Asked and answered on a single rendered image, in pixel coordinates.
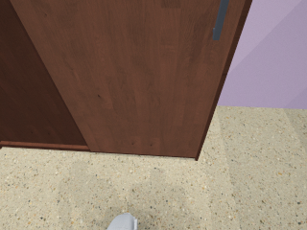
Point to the wardrobe door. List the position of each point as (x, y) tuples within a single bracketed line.
[(32, 109), (138, 76)]

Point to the handle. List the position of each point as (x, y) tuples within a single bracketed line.
[(220, 19)]

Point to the left robot thigh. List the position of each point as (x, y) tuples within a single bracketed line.
[(124, 222)]

